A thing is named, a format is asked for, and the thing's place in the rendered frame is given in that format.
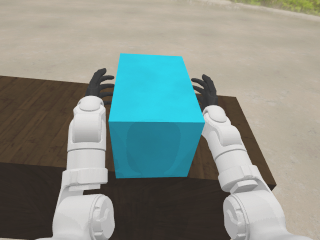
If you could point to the right robot hand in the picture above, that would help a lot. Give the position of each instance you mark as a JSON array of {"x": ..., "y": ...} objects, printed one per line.
[{"x": 209, "y": 93}]

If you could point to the left robot upper arm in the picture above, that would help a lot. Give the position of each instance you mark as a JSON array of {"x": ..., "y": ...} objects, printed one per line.
[{"x": 83, "y": 217}]

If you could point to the pedestal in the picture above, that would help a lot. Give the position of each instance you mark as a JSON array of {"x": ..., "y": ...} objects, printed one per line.
[{"x": 35, "y": 115}]

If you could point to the right robot upper arm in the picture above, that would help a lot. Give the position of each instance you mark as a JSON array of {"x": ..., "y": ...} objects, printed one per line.
[{"x": 255, "y": 215}]

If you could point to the right robot forearm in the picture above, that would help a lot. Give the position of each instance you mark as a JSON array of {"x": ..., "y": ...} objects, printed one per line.
[{"x": 236, "y": 172}]

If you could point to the left robot hand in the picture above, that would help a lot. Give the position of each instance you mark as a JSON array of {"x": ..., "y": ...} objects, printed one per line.
[{"x": 95, "y": 87}]

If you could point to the carton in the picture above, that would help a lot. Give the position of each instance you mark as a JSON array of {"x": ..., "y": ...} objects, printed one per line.
[{"x": 155, "y": 120}]

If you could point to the left robot forearm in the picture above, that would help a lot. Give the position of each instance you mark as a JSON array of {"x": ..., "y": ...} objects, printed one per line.
[{"x": 86, "y": 148}]

